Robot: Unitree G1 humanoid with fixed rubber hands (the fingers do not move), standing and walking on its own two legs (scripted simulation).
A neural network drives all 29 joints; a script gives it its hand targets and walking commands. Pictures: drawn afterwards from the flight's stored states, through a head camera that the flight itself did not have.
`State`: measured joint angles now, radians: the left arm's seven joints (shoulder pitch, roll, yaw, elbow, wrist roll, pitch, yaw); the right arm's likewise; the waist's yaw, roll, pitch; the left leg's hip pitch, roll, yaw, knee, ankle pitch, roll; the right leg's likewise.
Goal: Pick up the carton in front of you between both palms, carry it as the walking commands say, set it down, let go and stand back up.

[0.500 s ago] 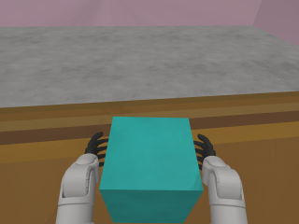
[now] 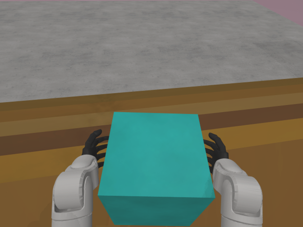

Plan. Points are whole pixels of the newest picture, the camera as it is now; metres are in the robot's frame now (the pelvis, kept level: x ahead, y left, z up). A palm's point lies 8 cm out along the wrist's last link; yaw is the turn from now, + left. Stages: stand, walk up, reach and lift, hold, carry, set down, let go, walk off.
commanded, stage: carry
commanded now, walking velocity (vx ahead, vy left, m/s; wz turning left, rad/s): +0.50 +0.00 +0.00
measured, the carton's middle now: (153, 172) +0.28 -0.01 +0.02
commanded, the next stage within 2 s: none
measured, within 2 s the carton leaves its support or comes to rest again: neither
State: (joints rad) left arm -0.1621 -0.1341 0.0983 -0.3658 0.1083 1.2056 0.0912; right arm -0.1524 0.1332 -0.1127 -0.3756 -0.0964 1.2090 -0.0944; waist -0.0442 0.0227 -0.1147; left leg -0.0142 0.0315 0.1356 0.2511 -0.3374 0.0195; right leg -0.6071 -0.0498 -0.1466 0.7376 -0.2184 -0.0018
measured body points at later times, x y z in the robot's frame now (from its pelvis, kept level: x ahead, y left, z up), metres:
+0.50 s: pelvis +0.30 -0.04 +0.00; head +0.32 -0.05 +0.45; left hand +0.63 +0.14 +0.10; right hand +0.64 -0.17 +0.10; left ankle +0.43 +0.11 -0.68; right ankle +0.22 -0.09 -0.74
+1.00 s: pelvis +0.61 +0.01 -0.01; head +0.71 +0.02 +0.43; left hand +1.01 +0.15 +0.08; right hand +1.00 -0.15 +0.08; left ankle +0.55 +0.05 -0.74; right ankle +0.70 -0.13 -0.69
